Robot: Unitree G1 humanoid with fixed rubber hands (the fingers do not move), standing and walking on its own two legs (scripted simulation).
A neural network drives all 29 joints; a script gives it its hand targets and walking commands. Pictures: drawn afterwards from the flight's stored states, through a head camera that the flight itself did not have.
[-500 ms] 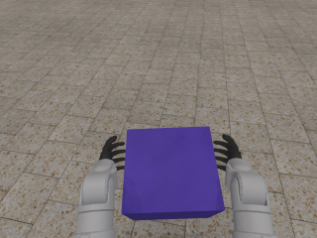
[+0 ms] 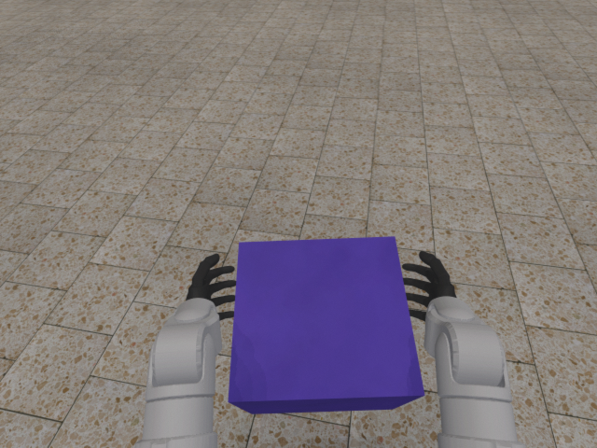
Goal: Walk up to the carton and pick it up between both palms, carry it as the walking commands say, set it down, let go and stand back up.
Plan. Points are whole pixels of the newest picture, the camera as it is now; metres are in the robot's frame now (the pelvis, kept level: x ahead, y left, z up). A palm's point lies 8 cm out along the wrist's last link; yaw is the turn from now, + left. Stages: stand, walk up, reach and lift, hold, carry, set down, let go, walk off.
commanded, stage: carry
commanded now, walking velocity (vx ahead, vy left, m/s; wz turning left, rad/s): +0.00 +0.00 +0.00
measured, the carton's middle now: (319, 330) +0.30 +0.00 -0.03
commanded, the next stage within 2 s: none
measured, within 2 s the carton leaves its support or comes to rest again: neither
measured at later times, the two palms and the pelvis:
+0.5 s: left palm (201, 307) +0.28 +0.15 +0.07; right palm (440, 306) +0.28 -0.16 +0.06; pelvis +0.00 +0.00 +0.00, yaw +0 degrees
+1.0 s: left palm (201, 307) +0.28 +0.15 +0.07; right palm (440, 305) +0.28 -0.16 +0.07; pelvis +0.00 +0.00 +0.00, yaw +0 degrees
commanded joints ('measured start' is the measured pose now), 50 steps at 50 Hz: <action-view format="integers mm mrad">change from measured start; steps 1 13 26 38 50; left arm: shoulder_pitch -447 -449 -451 -453 -455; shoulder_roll -834 -840 -846 -851 -856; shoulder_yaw -583 -588 -593 -597 -600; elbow -94 -102 -109 -114 -118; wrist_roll -334 -340 -345 -350 -353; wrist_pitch -22 -11 -1 6 12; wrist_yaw -264 -264 -265 -265 -265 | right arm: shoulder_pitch -438 -442 -446 -449 -451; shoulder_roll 852 856 861 866 869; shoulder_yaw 587 592 596 599 601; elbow -84 -91 -96 -99 -102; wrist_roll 335 341 346 351 354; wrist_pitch -19 -9 1 8 14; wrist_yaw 262 262 262 263 263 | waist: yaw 2 3 3 3 3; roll -14 -15 -15 -15 -15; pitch -245 -245 -245 -245 -244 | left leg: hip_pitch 4 8 11 13 14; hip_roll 59 60 60 60 61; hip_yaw -35 -33 -32 -30 -29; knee -74 -75 -77 -78 -79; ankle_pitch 96 97 97 97 97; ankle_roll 46 45 44 44 43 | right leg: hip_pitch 178 180 181 181 181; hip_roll -105 -104 -104 -103 -103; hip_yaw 122 122 122 123 123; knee -100 -99 -99 -99 -99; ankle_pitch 25 32 36 38 40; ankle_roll -3 -4 -4 -4 -4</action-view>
